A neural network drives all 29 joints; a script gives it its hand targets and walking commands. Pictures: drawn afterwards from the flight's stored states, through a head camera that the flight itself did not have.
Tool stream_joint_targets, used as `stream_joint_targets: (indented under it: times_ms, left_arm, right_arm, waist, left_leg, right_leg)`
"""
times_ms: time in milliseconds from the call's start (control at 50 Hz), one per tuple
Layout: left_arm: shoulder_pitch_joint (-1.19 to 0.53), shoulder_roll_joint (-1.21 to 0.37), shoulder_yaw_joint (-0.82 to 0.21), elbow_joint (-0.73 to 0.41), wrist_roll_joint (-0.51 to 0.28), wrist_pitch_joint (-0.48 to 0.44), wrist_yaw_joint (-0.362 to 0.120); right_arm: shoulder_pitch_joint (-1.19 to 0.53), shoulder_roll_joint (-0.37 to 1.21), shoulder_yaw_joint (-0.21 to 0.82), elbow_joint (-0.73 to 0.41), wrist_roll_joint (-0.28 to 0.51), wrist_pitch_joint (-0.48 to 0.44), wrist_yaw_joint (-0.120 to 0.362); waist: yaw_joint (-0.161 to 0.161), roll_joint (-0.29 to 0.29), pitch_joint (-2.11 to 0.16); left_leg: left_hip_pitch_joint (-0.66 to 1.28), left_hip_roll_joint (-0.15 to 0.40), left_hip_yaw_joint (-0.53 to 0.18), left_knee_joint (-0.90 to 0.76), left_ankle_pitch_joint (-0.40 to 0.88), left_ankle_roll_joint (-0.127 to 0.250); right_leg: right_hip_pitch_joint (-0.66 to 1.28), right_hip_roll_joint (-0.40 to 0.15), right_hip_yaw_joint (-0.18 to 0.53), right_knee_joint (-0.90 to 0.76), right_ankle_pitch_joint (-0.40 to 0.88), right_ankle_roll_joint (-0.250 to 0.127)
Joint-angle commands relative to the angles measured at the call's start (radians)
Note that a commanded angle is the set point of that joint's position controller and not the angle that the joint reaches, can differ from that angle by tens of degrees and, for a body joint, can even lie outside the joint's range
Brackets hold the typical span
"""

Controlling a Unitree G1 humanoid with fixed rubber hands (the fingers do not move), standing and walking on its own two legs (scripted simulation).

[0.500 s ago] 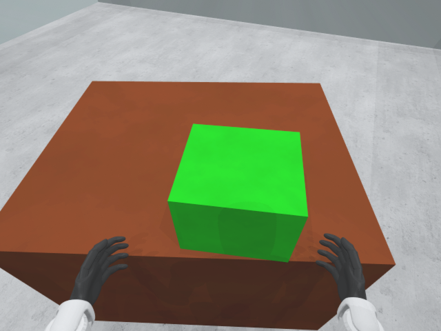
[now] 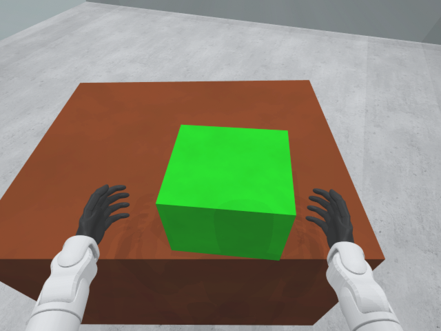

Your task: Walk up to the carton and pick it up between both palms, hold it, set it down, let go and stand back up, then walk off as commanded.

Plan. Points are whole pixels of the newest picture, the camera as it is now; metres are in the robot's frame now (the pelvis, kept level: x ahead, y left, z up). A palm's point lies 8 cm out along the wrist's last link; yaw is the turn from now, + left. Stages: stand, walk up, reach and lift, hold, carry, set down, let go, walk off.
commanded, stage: reach and lift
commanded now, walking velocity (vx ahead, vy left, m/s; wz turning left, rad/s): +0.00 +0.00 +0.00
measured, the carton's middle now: (229, 191) +0.41 +0.00 -0.02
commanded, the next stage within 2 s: none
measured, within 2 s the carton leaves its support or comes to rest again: neither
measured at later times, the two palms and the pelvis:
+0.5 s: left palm (101, 177) +0.37 +0.25 +0.09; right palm (335, 193) +0.33 -0.20 +0.07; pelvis +0.00 +0.01 +0.00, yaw -1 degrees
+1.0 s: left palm (108, 135) +0.44 +0.23 +0.14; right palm (332, 153) +0.40 -0.20 +0.11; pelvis +0.00 +0.01 +0.00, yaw +0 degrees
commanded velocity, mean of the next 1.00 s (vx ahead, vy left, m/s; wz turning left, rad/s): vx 0.00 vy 0.00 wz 0.00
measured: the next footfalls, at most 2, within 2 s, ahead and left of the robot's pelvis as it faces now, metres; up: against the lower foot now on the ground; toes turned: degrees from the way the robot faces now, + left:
none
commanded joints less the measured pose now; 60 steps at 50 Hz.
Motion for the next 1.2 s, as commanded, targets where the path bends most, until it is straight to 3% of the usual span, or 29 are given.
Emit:
stream_joint_targets:
  times_ms: [0,120,240,500,520,540,620,700,900,940,1020,1040,1060,1100,1180]
  left_arm:
    - [-0.301,0.174,0.107,-0.166,0.004,-0.019,-0.003]
    - [-0.397,0.179,0.123,-0.152,0.015,0.033,-0.007]
    - [-0.539,0.189,0.121,-0.096,0.019,0.064,-0.003]
    - [-0.799,0.197,0.106,0.018,0.036,0.109,0.016]
    - [-0.791,0.19,0.095,0.037,0.047,0.113,0.016]
    - [-0.819,0.197,0.095,0.052,0.042,0.111,0.017]
    - [-0.908,0.201,0.08,0.116,0.038,0.106,0.021]
    - [-0.969,0.201,0.069,0.199,0.036,0.096,0.026]
    - [-1.22,0.222,-0.014,0.416,-0.01,0.036,0.036]
    - [-1.241,0.216,-0.031,0.437,-0.011,0.027,0.036]
    - [-1.288,0.233,-0.033,0.554,-0.015,0.009,0.03]
    - [-1.328,0.229,-0.047,0.563,-0.015,-0.003,0.031]
    - [-1.333,0.227,-0.054,0.587,-0.027,-0.014,0.031]
    - [-1.356,0.219,-0.07,0.635,-0.028,-0.037,0.032]
    - [-1.321,0.209,-0.093,0.751,-0.029,-0.085,0.024]
  right_arm:
    - [-0.257,-0.083,-0.022,-0.184,0.005,-0.032,-0.003]
    - [-0.351,-0.113,-0.021,-0.186,0.033,-0.014,-0.005]
    - [-0.485,-0.142,-0.032,-0.11,0.036,0.007,0.0]
    - [-0.756,-0.214,-0.072,0.05,0.049,0.026,0.019]
    - [-0.745,-0.219,-0.075,0.077,0.058,0.029,0.022]
    - [-0.776,-0.223,-0.063,0.09,0.06,0.028,0.025]
    - [-0.862,-0.243,-0.063,0.168,0.064,0.032,0.03]
    - [-0.941,-0.25,-0.051,0.232,0.083,0.028,0.035]
    - [-1.176,-0.285,-0.057,0.399,0.106,0.017,0.042]
    - [-1.196,-0.296,-0.049,0.427,0.113,0.012,0.044]
    - [-1.249,-0.288,-0.028,0.487,0.117,0.009,0.034]
    - [-1.283,-0.292,-0.048,0.507,0.114,0.006,0.033]
    - [-1.287,-0.279,-0.03,0.521,0.118,0.002,0.034]
    - [-1.313,-0.279,-0.037,0.564,0.119,-0.008,0.035]
    - [-1.291,-0.261,-0.002,0.657,0.12,-0.032,0.04]
  waist:
    - [-0.003,0.039,-0.232]
    - [-0.004,0.041,-0.295]
    - [-0.01,0.047,-0.327]
    - [-0.039,0.059,-0.474]
    - [-0.051,0.07,-0.474]
    - [-0.041,0.074,-0.478]
    - [-0.05,0.074,-0.505]
    - [-0.048,0.055,-0.53]
    - [-0.075,0.077,-0.636]
    - [-0.078,0.089,-0.664]
    - [-0.082,0.046,-0.672]
    - [-0.098,0.061,-0.687]
    - [-0.089,0.06,-0.705]
    - [-0.102,0.075,-0.717]
    - [-0.103,0.054,-0.703]
  left_leg:
    - [0.058,-0.044,0.001,-0.032,0.314,-0.014]
    - [0.079,-0.051,0.01,-0.029,0.348,-0.015]
    - [0.061,-0.052,0.015,-0.034,0.314,-0.014]
    - [0.088,-0.048,0.004,-0.005,0.401,-0.026]
    - [0.104,-0.046,0.002,-0.002,0.418,-0.031]
    - [0.1,-0.046,0.002,0.004,0.43,-0.032]
    - [0.106,-0.045,-0.006,0.016,0.46,-0.035]
    - [0.089,-0.046,-0.008,0.019,0.453,-0.032]
    - [0.074,-0.041,-0.026,0.058,0.43,-0.035]
    - [0.091,-0.039,-0.031,0.069,0.464,-0.04]
    - [0.032,-0.049,-0.031,0.071,0.44,-0.028]
    - [0.031,-0.047,-0.032,0.074,0.435,-0.031]
    - [0.019,-0.051,-0.032,0.08,0.442,-0.028]
    - [0.014,-0.049,-0.035,0.093,0.439,-0.034]
    - [0.005,-0.048,-0.038,0.106,0.466,-0.035]
  right_leg:
    - [0.056,0.024,0.042,-0.046,0.239,-0.005]
    - [0.063,0.029,0.041,-0.051,0.297,0.005]
    - [0.05,0.031,0.037,-0.054,0.277,0.008]
    - [0.028,0.057,0.008,-0.046,0.338,0.003]
    - [0.023,0.061,0.004,-0.048,0.344,0.003]
    - [0.017,0.059,0.002,-0.048,0.342,0.002]
    - [0.003,0.062,-0.004,-0.047,0.36,0.001]
    - [-0.003,0.063,-0.01,-0.041,0.36,0.002]
    - [-0.092,0.057,-0.026,-0.028,0.343,-0.007]
    - [-0.11,0.059,-0.035,-0.027,0.356,-0.009]
    - [-0.086,0.051,-0.028,-0.012,0.413,0.004]
    - [-0.1,0.05,-0.035,-0.006,0.408,0.0]
    - [-0.099,0.046,-0.032,-0.004,0.419,0.001]
    - [-0.132,0.045,-0.039,0.006,0.41,0.0]
    - [-0.158,0.044,-0.046,0.012,0.426,0.001]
